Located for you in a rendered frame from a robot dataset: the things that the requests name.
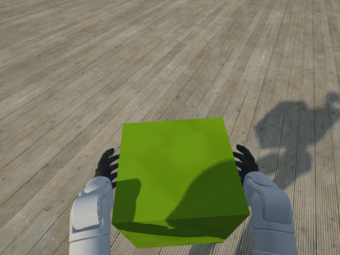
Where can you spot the right robot forearm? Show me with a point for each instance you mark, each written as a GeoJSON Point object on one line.
{"type": "Point", "coordinates": [272, 218]}

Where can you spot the carton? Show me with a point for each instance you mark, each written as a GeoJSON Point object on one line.
{"type": "Point", "coordinates": [177, 184]}

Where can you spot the robot right hand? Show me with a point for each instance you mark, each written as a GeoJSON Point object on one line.
{"type": "Point", "coordinates": [248, 162]}

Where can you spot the robot left hand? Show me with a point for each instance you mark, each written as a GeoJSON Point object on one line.
{"type": "Point", "coordinates": [104, 167]}

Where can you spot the left robot forearm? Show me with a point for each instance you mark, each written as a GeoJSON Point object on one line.
{"type": "Point", "coordinates": [90, 223]}

